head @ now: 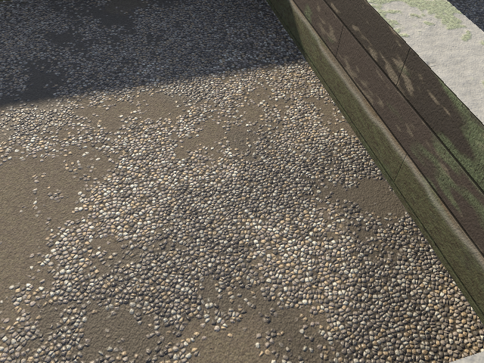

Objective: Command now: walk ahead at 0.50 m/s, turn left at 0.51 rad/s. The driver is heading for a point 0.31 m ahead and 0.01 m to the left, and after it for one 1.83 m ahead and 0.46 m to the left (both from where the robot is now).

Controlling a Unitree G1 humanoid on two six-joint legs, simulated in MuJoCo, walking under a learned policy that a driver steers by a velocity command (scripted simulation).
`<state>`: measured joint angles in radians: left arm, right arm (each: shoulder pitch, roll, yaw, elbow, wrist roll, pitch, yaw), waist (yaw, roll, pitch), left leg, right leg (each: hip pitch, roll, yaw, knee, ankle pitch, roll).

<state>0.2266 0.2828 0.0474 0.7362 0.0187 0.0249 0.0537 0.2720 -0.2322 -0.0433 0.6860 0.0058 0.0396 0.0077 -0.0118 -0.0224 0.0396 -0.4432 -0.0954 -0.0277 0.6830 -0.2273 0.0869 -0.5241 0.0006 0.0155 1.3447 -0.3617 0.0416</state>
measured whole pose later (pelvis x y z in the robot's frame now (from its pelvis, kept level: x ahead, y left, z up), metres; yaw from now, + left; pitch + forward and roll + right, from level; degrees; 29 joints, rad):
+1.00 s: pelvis +0.14 -0.07 +0.03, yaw +9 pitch +0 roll -1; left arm 0.18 0.20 -0.05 0.68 0.03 0.06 -0.02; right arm 0.19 -0.23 0.06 0.68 -0.04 0.09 0.00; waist 0.01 0.03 0.01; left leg -0.11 -0.01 -0.18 0.35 -0.25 -0.02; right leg -0.13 0.09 -0.01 0.29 -0.16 -0.08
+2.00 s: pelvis +0.13 -0.04 +0.03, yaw +8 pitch +0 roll +0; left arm 0.28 0.26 -0.06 0.62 0.05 0.06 0.00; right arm 0.21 -0.26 0.08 0.69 -0.04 0.07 -0.01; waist 0.02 0.00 -0.01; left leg -0.08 -0.07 -0.15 0.28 -0.19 0.03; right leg -0.15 0.03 0.03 0.30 -0.16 -0.02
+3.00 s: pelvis +0.12 -0.02 +0.03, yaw +8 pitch +0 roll +0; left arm 0.32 0.26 -0.06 0.61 0.04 0.05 0.00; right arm 0.24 -0.25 0.08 0.72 -0.03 0.08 -0.01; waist 0.02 -0.01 -0.01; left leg -0.07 -0.10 -0.15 0.24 -0.17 0.06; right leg -0.15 0.00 0.05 0.30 -0.16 0.01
